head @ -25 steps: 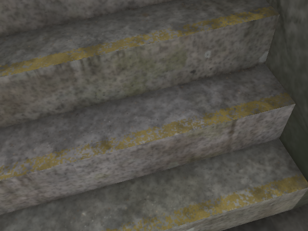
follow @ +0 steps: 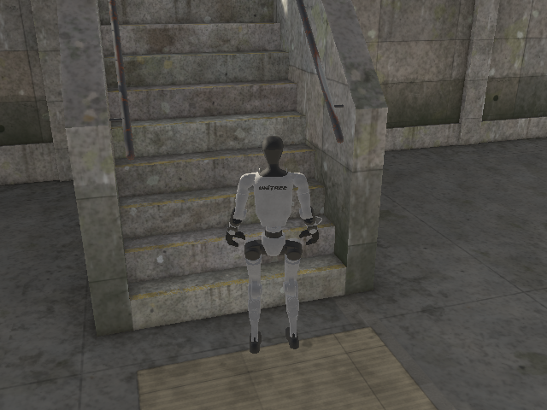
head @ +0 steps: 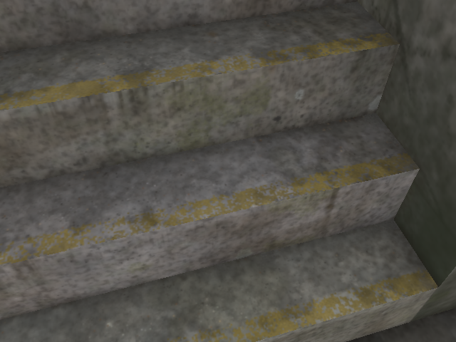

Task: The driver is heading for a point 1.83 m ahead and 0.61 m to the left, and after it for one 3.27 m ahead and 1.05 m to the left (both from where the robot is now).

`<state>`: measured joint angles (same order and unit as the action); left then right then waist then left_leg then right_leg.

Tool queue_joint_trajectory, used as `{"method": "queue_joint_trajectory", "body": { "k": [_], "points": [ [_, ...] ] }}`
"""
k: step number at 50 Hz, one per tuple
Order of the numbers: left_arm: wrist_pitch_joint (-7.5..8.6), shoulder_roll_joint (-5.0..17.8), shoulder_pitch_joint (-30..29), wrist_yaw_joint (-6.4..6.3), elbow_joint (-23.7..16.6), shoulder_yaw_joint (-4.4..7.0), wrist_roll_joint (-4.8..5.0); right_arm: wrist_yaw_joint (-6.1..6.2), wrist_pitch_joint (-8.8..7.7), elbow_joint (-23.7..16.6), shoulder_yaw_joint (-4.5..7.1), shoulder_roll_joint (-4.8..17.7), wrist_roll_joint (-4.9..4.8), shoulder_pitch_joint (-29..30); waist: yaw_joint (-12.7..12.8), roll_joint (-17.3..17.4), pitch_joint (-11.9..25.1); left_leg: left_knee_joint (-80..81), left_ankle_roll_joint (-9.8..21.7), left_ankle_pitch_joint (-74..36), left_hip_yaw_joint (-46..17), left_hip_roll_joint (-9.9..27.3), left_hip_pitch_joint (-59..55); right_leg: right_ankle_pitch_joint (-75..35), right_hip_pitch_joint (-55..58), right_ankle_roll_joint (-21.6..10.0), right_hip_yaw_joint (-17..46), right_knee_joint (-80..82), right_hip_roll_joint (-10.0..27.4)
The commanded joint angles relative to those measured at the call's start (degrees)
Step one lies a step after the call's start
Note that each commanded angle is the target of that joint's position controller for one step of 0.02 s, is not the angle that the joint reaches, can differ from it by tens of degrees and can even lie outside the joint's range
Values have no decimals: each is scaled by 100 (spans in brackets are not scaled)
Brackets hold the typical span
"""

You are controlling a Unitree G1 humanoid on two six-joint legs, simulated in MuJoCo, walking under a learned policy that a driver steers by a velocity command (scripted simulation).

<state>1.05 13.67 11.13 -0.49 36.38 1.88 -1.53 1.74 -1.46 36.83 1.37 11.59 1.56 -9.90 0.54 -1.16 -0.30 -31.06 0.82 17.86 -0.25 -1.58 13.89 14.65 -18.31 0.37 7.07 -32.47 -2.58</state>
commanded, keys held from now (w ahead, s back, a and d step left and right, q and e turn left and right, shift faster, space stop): no key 0.20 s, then w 0.80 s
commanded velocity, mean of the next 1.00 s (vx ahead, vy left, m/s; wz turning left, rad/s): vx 0.28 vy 0.00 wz -0.01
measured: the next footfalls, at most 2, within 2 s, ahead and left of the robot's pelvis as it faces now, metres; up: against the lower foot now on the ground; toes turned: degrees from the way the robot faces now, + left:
left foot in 0.88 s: +0.21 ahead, +0.11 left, +0.00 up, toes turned +0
right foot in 1.42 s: +0.35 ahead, -0.11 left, +0.00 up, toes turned -1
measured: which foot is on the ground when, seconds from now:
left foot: down 0.00-0.56, up 0.58-0.86, down 0.88-1.00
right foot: down 0.00-0.88, up 0.90-1.00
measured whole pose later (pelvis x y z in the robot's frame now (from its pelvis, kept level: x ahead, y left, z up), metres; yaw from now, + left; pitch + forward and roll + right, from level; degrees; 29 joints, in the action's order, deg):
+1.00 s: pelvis +0.14 +0.03 +0.00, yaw +0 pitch +2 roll +0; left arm 3.7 15.2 14.7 -0.1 38.5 1.4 0.0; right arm 0.7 -3.0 38.8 1.8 12.6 1.2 -14.9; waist -0.6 -2.6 1.8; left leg -27.9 5.5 12.3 1.8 -3.9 18.0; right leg 23.5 -31.4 1.7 3.2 -79.3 -0.7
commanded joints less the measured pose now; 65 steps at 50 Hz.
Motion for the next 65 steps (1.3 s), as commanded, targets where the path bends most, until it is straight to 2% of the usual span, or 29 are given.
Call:
{"method": "queue_joint_trajectory", "body": {
  "k": [1, 11, 12, 15, 20, 21, 22, 26, 28, 29, 30, 31, 33, 37, 39, 42, 43, 44, 45, 46, 47, 49, 50, 54, 55, 57, 60, 63, 65],
  "points": [
    [150, 471, -310, 8, -487, 129, 2, 27, -57, -460, 178, 621, -8, 141, -92, 13, 323, 541, 177, -498, -548, 500, -145, -615, 15, -103, 344, 437, 374],
    [42, 406, -227, -132, -473, 123, -27, -98, -193, -289, 124, 439, -11, 71, -20, 82, 497, 591, 123, -327, -452, 413, -3, -558, 453, -93, 352, 497, 372],
    [11, 295, -40, -47, -307, 82, -120, -89, -63, -163, 114, 436, 75, -26, 30, 13, 425, 677, 77, -230, -500, 474, -53, -478, 512, -14, 252, 673, 357],
    [0, 336, -153, 1, -299, 112, -111, -65, 35, -179, 180, 592, 63, 15, -18, 207, 108, 841, 112, 494, -577, 411, 44, -55, 344, -44, 76, 524, 171],
    [123, 205, -196, 41, -365, 78, -89, -81, 32, -186, 260, 730, -3, -91, -93, 644, -269, 1274, 503, 1437, -1171, 785, 38, 371, -95, -133, -415, -18, -41],
    [264, 304, -304, -73, -466, 104, 198, -16, -128, -288, 233, 640, -186, -89, -177, 783, -284, 1322, 688, 1197, -1295, 836, -185, 438, -365, -146, -379, -219, -39],
    [362, 288, -332, -108, -506, 82, 229, -11, -223, -245, 242, 698, -223, -125, -160, 870, -304, 1298, 823, 769, -1495, 1027, -398, 331, -518, -165, -395, -287, 35],
    [610, 412, 49, 65, -458, 136, 148, -7, -288, -383, 317, 835, -175, -33, -87, 191, 142, 389, 798, -1278, -1010, 652, -713, -1143, -2, -376, -293, -80, 123],
    [648, 750, 837, 158, -234, 268, 134, 1, -329, -613, 257, 651, -145, 426, 272, -782, 553, -1425, 260, -1888, -60, -111, 600, -2651, 1651, -906, 765, 498, 594],
    [631, 1060, 1609, 180, -69, 367, 103, 10, -349, -686, 226, 622, -143, 603, 655, -1555, 544, -2954, -27, 719, -42, -385, 2239, -3457, 2697, -1695, 2306, 1234, 1608],
    [649, 1068, 1691, 182, 27, 366, 84, -11, -312, -653, 274, 732, -244, 349, 442, -1024, 344, -3842, -23, 2024, -485, -103, 3047, -3228, 2706, -2126, 2929, 1424, 2234],
    [637, 980, 1339, 153, -36, 351, 96, -36, -263, -623, 294, 815, -307, 237, 237, -360, 117, -4095, 35, 1663, -659, 203, 3312, -2767, 2547, -2027, 2553, 1384, 2238],
    [509, 785, 740, 44, -125, 291, 86, -66, -281, -687, 222, 680, -164, 574, 110, -57, -5, -3176, 2, 907, -393, 524, 3113, -2710, 2061, -1466, 1537, 1574, 1802],
    [384, 795, 195, -83, -161, 237, 164, -113, -357, -587, 42, 215, -72, 744, 35, -455, 254, -1356, -276, 93, 250, 191, 1402, -3412, 939, -1091, 315, 1674, 1043],
    [352, 1127, 506, -73, -34, 312, 181, -112, -321, -429, 118, 456, -85, 401, 24, -851, 717, -1158, -292, -88, 459, -140, 598, -3522, 942, -1110, 324, 1402, 1179],
    [346, 946, 141, -55, -192, 221, 282, -101, -225, -434, 207, 634, -72, 59, -409, -714, 715, 81, 112, -894, 465, -258, -296, -3917, 741, -914, 316, 591, 1151],
    [373, 783, 176, -38, -210, 160, 286, -76, -234, -381, 259, 693, -15, -160, -546, -472, 788, 652, 202, -1160, 413, -262, -835, -3842, 604, -727, 141, -135, 906],
    [433, 568, -14, -18, -343, 71, 216, -44, -236, -200, 327, 862, 62, -1006, -903, -118, 1055, 749, 372, -1705, -302, 274, -2175, -2695, -477, -450, 27, -1443, 594],
    [464, -110, 102, 28, -529, -148, 6, -17, -202, -143, 363, 1390, 82, -1422, -624, 1669, 1022, 1071, 750, -4294, -2387, 1894, -2736, 1799, -1926, -79, -218, -3486, -47],
    [448, 450, 1117, 42, -228, 14, 316, -64, -256, 56, 516, 1627, 65, -1695, -363, 1587, 1278, 1559, 1951, -1944, -3822, 2693, -2320, 2079, -2596, 77, 132, -4819, -40],
    [404, 871, 889, 47, -128, 120, 324, -102, -263, 4, 444, 1267, -52, -1410, -375, 857, 578, 1656, 2104, -43, -3458, 2397, -1867, 1613, -3162, 145, -41, -5493, 286],
    [320, 712, 374, 25, -182, 94, 112, -86, -159, -48, 250, 807, -71, -874, -206, 334, -16, 1922, 1611, 1115, -2625, 1753, -851, 695, -3373, 193, -245, -5639, 526],
    [284, 634, 398, 18, -206, 88, 32, -59, -144, -36, 217, 790, -38, -700, -46, 230, -131, 2024, 1507, 887, -2366, 1585, -367, 279, -3189, 242, -234, -5497, 587],
    [197, 143, 555, 15, -78, -48, 88, -73, -144, 435, 119, 703, -24, -1127, -5, 325, -143, 1709, 1515, -151, -1549, 1391, 177, -541, -3688, 295, -446, -6694, 489],
    [-10, 95, 148, 82, -321, -34, -464, -105, -256, 544, 209, 871, -84, -1059, 158, -30, -187, 1716, 1176, -468, -1130, 1083, 590, -840, -3251, 152, -738, -5917, 545],
    [-140, 51, 140, 119, -217, 5, -422, -65, -346, 647, 153, 758, -89, -1150, 86, 346, -3, 1506, 1046, -1407, -935, 1045, 613, -1273, -2836, 108, -986, -5417, 468],
    [-216, -211, 11, -17, -154, -44, -231, -23, -350, 839, 183, 715, 7, -1564, -101, 995, 132, 1498, 1417, -1270, -1102, 1250, -63, -924, -3294, -46, -1182, -5986, 463],
    [-186, -262, -479, -87, -373, -99, -313, 113, -323, 813, 206, 676, 73, -1636, -173, 762, -127, 1655, 1489, -1122, -1438, 1386, -772, -452, -3578, -138, -948, -4945, 742],
    [-96, -367, -681, -38, -431, -175, -243, 197, -292, 640, 240, 720, 119, -1236, -132, 579, -211, 1668, 1437, -2008, -1276, 1417, -601, -201, -2666, -176, -992, -3432, 716]
  ]
}}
